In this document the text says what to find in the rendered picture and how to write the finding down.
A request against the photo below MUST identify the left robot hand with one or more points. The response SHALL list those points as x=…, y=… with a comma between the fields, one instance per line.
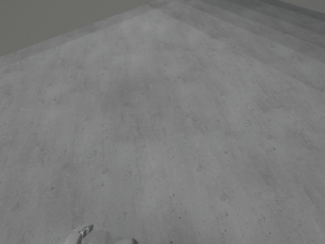
x=79, y=233

